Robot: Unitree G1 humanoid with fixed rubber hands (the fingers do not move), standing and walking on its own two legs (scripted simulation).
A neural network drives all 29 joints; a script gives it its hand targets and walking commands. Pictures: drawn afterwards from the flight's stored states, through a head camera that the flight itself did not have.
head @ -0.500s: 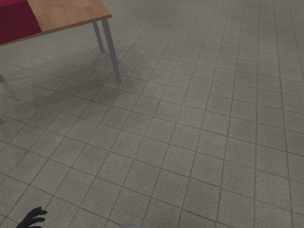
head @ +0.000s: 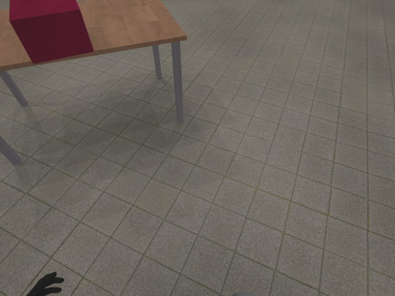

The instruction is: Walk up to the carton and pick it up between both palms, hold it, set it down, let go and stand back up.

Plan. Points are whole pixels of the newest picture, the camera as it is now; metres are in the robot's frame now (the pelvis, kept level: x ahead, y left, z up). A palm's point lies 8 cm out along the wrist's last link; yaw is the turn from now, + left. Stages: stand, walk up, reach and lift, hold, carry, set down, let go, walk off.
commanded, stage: walk up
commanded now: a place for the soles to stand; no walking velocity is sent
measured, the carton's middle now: (52, 24) +1.28 +0.61 -0.02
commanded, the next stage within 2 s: none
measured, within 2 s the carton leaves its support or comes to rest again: neither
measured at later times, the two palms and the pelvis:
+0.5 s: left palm out of the picture +0.22 +0.43 -0.09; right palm (284, 249) +0.24 -0.21 -0.12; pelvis +0.14 +0.09 -0.02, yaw +5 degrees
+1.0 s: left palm out of the picture +0.32 +0.47 -0.07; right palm (251, 200) +0.37 -0.16 -0.11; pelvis +0.26 +0.14 +0.00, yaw +8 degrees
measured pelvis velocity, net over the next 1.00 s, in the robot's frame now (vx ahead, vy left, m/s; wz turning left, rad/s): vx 0.26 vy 0.14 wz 0.13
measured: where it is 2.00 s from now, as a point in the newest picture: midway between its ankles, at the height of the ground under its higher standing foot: (135, 234)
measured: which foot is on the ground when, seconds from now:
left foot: down 0.00-0.12, up 0.14-0.42, down 0.44-0.82, up 0.84-1.00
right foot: up 0.00-0.08, down 0.10-0.44, up 0.46-0.80, down 0.82-1.00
